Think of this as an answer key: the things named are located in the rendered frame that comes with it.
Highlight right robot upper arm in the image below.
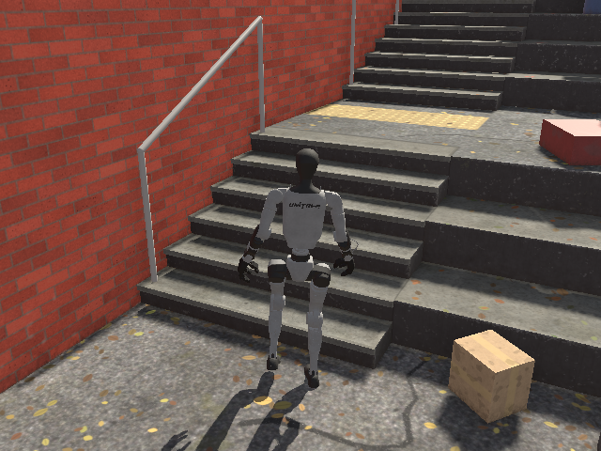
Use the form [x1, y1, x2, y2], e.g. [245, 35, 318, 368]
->
[325, 191, 347, 242]

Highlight robot right forearm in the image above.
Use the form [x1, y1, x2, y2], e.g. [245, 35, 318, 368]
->
[337, 229, 353, 261]

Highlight robot right hand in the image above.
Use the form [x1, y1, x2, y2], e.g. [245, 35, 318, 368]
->
[333, 257, 355, 276]

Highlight robot left foot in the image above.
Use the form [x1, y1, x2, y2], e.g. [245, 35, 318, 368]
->
[267, 354, 281, 370]

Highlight robot left hand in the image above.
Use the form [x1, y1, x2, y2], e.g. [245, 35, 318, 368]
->
[238, 258, 259, 283]

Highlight robot left forearm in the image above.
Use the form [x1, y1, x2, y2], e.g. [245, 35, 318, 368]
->
[242, 225, 264, 263]

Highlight humanoid robot torso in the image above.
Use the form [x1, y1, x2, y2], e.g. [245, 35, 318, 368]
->
[283, 184, 326, 282]

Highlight left robot upper arm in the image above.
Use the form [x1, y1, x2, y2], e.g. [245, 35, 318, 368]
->
[256, 188, 286, 240]

